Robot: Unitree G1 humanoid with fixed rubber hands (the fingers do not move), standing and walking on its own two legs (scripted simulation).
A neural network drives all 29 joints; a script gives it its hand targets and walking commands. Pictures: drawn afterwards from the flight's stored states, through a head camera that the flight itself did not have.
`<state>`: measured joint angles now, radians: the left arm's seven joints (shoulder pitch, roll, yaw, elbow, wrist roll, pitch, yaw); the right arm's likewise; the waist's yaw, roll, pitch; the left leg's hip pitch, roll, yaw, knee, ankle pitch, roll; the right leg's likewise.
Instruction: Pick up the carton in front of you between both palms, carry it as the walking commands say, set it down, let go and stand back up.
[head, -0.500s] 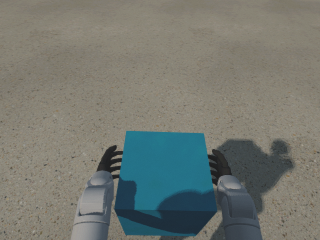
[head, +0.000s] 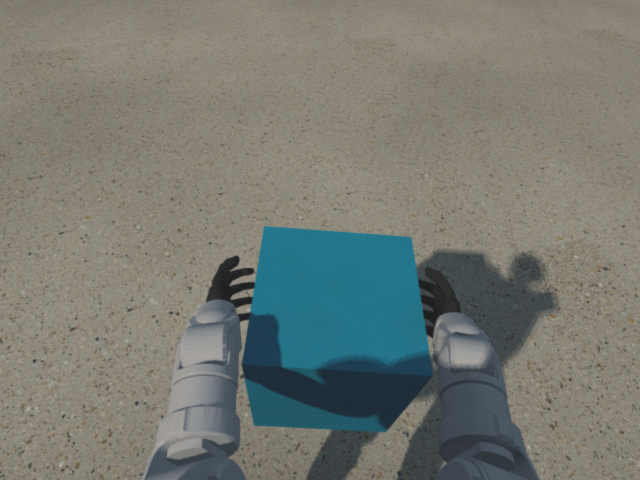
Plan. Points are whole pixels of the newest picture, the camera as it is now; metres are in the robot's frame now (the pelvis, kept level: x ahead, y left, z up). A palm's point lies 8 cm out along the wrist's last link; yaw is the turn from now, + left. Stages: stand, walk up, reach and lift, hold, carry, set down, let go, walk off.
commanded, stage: set down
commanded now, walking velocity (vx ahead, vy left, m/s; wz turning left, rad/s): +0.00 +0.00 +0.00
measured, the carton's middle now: (328, 335) +0.34 +0.00 -0.05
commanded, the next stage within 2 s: none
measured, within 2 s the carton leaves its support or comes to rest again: neither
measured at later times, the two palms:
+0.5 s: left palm (243, 350) +0.38 +0.14 -0.18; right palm (406, 342) +0.41 -0.16 -0.18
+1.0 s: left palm (242, 360) +0.42 +0.16 -0.32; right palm (378, 349) +0.46 -0.13 -0.32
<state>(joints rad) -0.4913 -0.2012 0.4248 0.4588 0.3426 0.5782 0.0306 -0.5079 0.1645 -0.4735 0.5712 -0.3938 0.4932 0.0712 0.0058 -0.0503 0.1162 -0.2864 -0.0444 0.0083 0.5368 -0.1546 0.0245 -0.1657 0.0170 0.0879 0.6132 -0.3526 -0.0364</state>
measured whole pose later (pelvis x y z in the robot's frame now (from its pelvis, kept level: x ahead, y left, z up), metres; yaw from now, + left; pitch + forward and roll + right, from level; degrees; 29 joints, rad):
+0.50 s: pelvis -0.02 -0.02 -0.10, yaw -1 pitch +33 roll -1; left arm -0.64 -0.14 0.38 0.43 0.22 0.20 0.09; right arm -0.74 0.04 -0.37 0.61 -0.16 0.17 0.01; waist 0.02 -0.06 -0.03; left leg -1.39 -0.01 -0.02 1.08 -0.25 0.00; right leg -1.27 0.08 0.05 1.19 -0.48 0.00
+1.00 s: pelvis -0.03 -0.03 -0.22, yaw -2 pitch +46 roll -2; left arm -0.93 -0.04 0.50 0.55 0.21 0.27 0.05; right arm -1.03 -0.03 -0.33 0.73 -0.13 0.24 -0.07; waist 0.07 -0.05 -0.12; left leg -1.96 0.00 -0.06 1.52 -0.37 -0.03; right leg -1.82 0.11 0.00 1.63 -0.62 -0.01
